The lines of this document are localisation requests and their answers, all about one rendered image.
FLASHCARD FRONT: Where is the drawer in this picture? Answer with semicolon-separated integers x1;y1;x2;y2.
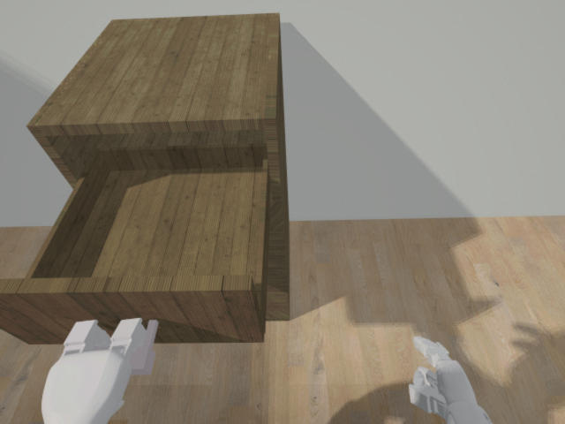
0;143;271;345

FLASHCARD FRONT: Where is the robot left hand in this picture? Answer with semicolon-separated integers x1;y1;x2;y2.
41;318;147;424

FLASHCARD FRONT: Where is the right robot forearm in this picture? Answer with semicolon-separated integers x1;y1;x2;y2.
445;401;493;424

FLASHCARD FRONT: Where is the handle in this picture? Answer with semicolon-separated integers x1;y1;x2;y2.
93;320;159;375

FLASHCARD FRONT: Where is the cabinet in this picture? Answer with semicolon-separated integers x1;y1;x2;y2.
26;12;290;321

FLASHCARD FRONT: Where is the robot right hand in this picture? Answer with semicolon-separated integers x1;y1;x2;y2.
409;337;478;419

